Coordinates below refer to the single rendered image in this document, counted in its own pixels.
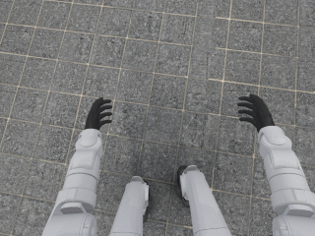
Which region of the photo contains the right robot thigh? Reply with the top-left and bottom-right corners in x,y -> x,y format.
180,170 -> 232,236

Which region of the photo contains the right robot hand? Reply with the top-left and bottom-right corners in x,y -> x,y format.
237,93 -> 276,133

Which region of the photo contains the robot right forearm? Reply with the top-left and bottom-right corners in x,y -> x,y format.
258,126 -> 315,218

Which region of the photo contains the robot right foot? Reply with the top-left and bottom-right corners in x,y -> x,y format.
177,165 -> 190,207

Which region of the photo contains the robot left upper arm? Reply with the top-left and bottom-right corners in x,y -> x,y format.
43,212 -> 97,236

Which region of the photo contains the robot right upper arm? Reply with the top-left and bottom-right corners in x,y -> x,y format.
272,214 -> 315,236

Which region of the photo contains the robot left forearm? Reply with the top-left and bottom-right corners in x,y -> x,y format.
41,128 -> 103,236

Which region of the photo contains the left robot hand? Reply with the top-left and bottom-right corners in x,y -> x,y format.
85,97 -> 113,130

